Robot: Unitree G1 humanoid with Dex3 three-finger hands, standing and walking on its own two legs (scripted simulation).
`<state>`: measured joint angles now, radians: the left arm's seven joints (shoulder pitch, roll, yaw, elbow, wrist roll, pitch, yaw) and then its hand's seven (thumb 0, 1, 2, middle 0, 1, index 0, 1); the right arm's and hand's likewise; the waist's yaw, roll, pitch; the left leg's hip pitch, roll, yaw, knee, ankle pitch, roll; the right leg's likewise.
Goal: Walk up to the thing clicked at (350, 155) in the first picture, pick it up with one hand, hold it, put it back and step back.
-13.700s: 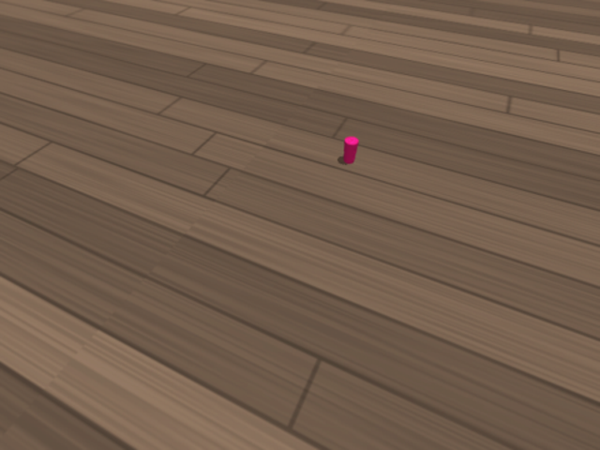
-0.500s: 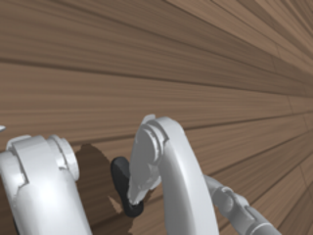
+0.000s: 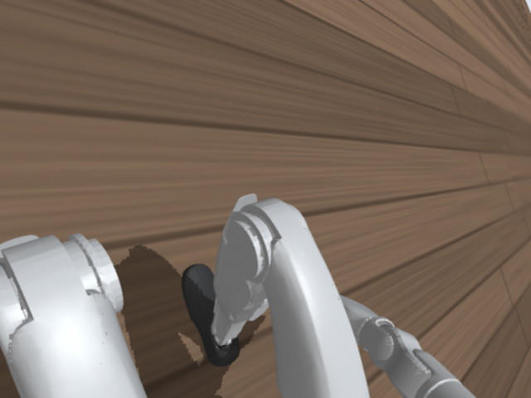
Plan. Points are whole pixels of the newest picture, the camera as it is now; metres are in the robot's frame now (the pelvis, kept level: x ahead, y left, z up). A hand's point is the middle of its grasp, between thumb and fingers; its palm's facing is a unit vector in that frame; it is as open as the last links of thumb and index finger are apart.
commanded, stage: settle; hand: left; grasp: from the side
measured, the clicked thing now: out of the picture +0.42 +0.28 -0.21
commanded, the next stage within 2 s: lift in 2.00 s
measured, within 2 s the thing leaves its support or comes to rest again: leaves its support in 0.36 s
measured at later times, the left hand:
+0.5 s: hand out of the picture +0.41 +0.30 -0.15, palm faces +0.37 -0.93 +0.01, open 10.3 cm
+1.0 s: hand out of the picture +0.39 +0.31 -0.03, palm faces +0.34 -0.94 -0.04, open 10.3 cm
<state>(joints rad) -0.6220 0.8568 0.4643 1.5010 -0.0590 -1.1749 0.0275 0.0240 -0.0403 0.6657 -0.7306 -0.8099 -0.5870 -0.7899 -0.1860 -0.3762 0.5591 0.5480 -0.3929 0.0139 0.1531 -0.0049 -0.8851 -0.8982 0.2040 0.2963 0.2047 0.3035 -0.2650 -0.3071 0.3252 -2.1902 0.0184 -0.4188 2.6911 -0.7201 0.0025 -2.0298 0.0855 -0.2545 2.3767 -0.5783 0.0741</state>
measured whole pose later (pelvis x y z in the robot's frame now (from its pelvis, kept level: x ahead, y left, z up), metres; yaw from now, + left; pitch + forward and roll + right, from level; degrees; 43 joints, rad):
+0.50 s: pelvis +0.01 +0.00 +0.01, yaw +1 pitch +12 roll -19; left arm -0.56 0.78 0.45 1.25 -0.07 -1.06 0.01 0.04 -0.28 0.97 -0.75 -1.02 -0.62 -1.00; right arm -0.14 -0.35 0.48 0.56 -0.36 0.03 0.16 0.00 -0.91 -0.91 0.20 0.30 0.21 0.30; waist -0.22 -0.27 0.27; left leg -2.19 0.01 -0.40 2.67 -0.73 -0.01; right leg -2.04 0.06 -0.24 2.38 -0.60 0.07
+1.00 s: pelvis +0.01 -0.01 +0.03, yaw +6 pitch +23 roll -13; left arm -0.49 0.55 0.34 0.86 -0.11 -0.74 -0.09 0.04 -0.30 1.01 -0.78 -0.99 -0.65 -0.97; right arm -0.01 -0.31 0.22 0.60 -0.17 0.06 0.14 0.00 -0.90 -0.90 0.20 0.30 0.20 0.30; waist -0.14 -0.09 0.03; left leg -2.24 0.01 -0.24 2.51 -0.69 0.00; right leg -2.12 0.00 -0.14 2.33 -0.63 0.04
